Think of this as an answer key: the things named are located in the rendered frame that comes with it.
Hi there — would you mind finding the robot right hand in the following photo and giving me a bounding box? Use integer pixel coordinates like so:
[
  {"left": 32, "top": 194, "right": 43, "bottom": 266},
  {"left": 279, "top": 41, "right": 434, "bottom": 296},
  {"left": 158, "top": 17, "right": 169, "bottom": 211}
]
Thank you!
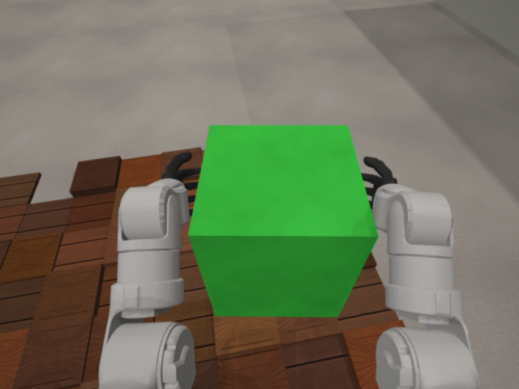
[{"left": 361, "top": 156, "right": 397, "bottom": 210}]

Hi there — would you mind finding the robot left upper arm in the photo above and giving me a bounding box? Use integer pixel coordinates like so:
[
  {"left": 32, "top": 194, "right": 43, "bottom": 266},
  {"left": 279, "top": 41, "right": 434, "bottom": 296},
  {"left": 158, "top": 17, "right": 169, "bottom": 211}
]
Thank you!
[{"left": 98, "top": 322, "right": 196, "bottom": 389}]

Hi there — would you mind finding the robot right upper arm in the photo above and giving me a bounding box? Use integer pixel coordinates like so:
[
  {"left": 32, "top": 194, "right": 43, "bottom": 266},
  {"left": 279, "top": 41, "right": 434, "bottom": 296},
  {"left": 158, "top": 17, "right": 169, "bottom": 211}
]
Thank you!
[{"left": 375, "top": 327, "right": 478, "bottom": 389}]

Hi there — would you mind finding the robot left hand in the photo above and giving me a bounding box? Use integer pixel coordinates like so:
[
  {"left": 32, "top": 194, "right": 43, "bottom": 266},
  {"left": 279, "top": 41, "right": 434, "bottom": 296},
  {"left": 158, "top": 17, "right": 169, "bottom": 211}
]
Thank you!
[{"left": 162, "top": 152, "right": 201, "bottom": 216}]

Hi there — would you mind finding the left robot forearm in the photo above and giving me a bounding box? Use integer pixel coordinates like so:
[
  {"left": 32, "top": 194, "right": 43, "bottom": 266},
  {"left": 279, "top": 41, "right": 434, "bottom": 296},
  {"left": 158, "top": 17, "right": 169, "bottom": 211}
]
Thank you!
[{"left": 99, "top": 178, "right": 190, "bottom": 385}]

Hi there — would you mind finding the carton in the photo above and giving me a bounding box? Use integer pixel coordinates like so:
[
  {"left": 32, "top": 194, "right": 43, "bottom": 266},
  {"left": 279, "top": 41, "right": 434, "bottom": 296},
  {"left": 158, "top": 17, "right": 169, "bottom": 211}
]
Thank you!
[{"left": 188, "top": 126, "right": 378, "bottom": 317}]

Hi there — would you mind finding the right robot forearm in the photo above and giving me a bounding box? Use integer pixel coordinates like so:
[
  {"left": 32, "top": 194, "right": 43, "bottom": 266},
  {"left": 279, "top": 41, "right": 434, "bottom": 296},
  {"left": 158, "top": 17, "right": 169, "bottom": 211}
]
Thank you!
[{"left": 372, "top": 184, "right": 479, "bottom": 385}]

